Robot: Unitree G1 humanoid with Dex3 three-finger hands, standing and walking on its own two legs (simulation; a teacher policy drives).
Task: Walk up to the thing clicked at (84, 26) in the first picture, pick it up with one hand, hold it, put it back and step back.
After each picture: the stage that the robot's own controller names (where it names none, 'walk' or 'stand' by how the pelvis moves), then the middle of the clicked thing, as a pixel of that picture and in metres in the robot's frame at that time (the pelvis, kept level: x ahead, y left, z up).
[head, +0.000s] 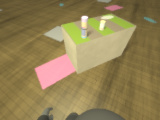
stand; (84, 28) +1.00 +0.13 +0.01
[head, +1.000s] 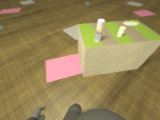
walk; (99, 31) +0.91 +0.01 +0.02
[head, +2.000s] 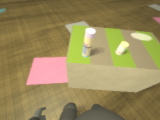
walk; (87, 44) +0.58 +0.08 +0.05
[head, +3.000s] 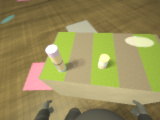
stand; (57, 60) +0.40 +0.27 +0.03
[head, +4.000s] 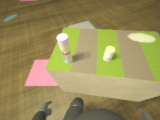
stand; (65, 50) +0.47 +0.24 +0.06
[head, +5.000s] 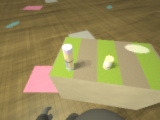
stand; (69, 58) +0.46 +0.21 +0.01
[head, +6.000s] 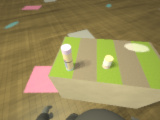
stand; (68, 59) +0.46 +0.21 +0.01
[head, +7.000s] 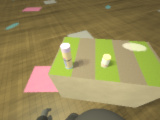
stand; (67, 57) +0.48 +0.22 +0.01
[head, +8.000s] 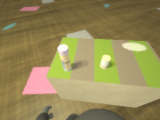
stand; (65, 59) +0.46 +0.23 +0.01
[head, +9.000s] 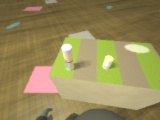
rise first; (68, 59) +0.46 +0.21 +0.01
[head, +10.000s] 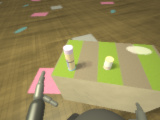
rise first; (70, 59) +0.48 +0.23 +0.02
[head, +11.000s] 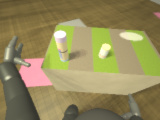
go down; (62, 48) +0.50 +0.21 +0.05
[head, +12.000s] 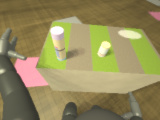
go down; (59, 46) +0.49 +0.21 +0.08
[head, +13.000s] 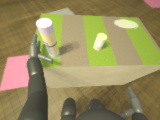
close in; (50, 41) +0.49 +0.23 +0.11
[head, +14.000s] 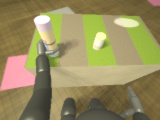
lift; (49, 40) +0.50 +0.23 +0.11
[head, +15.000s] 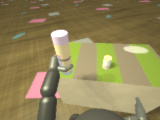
lift; (64, 55) +0.31 +0.17 +0.24
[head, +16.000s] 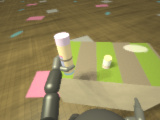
hold; (66, 56) +0.34 +0.17 +0.20
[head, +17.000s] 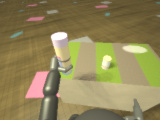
hold; (63, 56) +0.32 +0.18 +0.21
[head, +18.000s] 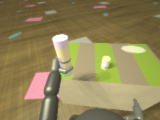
hold; (64, 58) +0.33 +0.17 +0.20
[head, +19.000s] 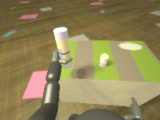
crouch; (64, 50) +0.40 +0.18 +0.20
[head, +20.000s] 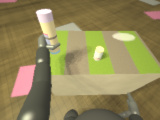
lower; (50, 35) +0.50 +0.23 +0.20
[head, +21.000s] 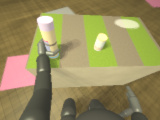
lower; (50, 40) +0.49 +0.22 +0.11
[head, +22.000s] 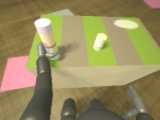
lower; (49, 42) +0.48 +0.23 +0.11
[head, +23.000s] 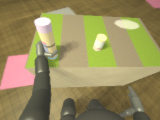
lower; (48, 42) +0.48 +0.23 +0.10
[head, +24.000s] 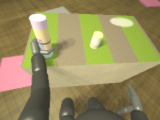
lower; (43, 39) +0.50 +0.24 +0.11
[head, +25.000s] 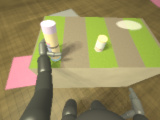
open; (52, 43) +0.48 +0.22 +0.10
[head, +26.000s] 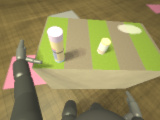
sink last; (57, 48) +0.45 +0.20 +0.09
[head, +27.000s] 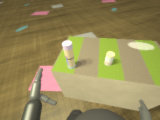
stand; (69, 56) +0.48 +0.23 +0.06
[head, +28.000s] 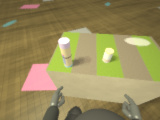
stand; (66, 54) +0.46 +0.22 +0.07
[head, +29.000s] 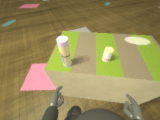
stand; (65, 53) +0.46 +0.22 +0.08
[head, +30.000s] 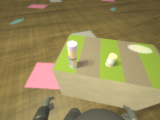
stand; (72, 56) +0.47 +0.19 +0.03
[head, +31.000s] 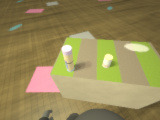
stand; (68, 60) +0.46 +0.21 +0.01
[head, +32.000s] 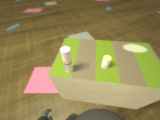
stand; (67, 61) +0.45 +0.22 +0.01
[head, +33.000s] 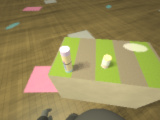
stand; (67, 60) +0.45 +0.22 +0.01
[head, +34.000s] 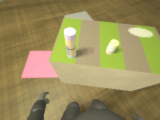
walk; (70, 45) +0.50 +0.18 +0.03
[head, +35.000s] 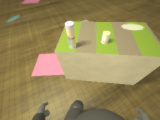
walk; (71, 36) +0.68 +0.23 +0.04
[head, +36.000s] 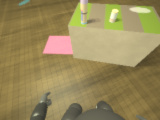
walk; (84, 11) +1.01 +0.17 +0.05
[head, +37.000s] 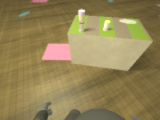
stand; (81, 21) +1.06 +0.19 +0.03
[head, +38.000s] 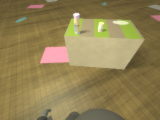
stand; (76, 24) +1.09 +0.24 +0.01
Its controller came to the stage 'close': yes
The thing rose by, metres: 0.20
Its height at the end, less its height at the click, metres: +0.00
